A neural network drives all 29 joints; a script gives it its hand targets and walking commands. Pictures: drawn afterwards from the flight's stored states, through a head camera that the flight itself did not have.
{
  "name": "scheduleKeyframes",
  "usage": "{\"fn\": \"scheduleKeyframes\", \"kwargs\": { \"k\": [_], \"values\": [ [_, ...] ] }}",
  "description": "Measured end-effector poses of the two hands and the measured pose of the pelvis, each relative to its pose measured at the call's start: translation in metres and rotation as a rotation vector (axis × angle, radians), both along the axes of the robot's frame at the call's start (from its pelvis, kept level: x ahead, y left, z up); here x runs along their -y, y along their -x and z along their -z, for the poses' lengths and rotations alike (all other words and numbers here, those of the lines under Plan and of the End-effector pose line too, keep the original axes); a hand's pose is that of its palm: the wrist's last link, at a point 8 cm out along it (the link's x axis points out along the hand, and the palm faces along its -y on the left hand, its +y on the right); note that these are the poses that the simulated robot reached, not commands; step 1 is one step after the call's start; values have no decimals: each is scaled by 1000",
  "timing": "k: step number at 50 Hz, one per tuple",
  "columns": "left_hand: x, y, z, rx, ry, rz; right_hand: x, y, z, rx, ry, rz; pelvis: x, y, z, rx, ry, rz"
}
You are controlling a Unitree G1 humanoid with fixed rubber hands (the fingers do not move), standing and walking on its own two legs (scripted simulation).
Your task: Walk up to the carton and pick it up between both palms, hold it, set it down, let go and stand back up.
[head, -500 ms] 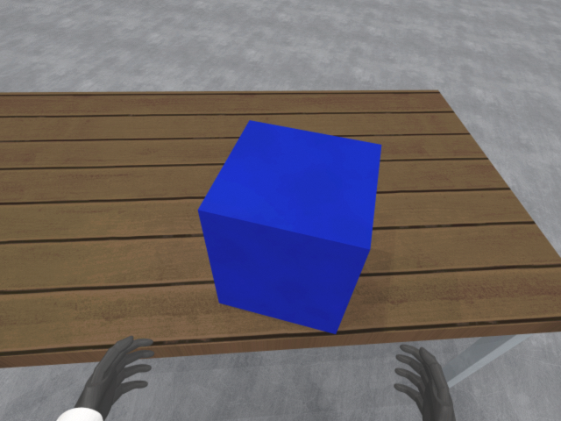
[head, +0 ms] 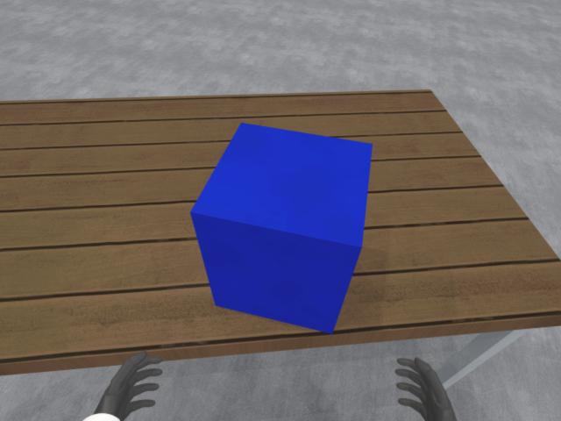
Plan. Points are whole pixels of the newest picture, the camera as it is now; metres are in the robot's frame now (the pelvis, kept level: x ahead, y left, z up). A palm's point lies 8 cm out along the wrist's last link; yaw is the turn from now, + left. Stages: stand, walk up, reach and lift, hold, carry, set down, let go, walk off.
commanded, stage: set down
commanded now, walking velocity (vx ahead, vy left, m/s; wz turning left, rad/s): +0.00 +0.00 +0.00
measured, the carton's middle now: (287, 230) +0.40 +0.01 +0.03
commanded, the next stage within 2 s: let go in 0.20 s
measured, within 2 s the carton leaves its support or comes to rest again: neither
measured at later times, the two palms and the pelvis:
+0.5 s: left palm (133, 405) +0.15 +0.22 -0.07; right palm (454, 418) +0.16 -0.24 -0.08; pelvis +0.00 -0.01 +0.00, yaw +0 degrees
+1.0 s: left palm out of the picture +0.11 +0.32 -0.08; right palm out of the picture +0.11 -0.31 -0.09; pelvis +0.00 +0.00 -0.01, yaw +1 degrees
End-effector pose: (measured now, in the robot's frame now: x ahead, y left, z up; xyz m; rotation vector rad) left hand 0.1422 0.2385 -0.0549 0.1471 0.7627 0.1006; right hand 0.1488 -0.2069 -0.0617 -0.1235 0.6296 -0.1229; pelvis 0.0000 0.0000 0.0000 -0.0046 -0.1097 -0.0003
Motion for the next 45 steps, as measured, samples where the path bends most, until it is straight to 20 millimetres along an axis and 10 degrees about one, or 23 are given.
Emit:
{"fn": "scheduleKeyframes", "kwargs": {
  "k": [35,45],
  "values": [
    [21,-11,23,-71,-19,4,30,-12,16,-52,47,-39,11,1,1,-27,-3,-3],
    [-57,14,20,-91,-216,-7,92,25,29,-310,226,-13,3,1,7,-85,-4,-18]
  ]
}}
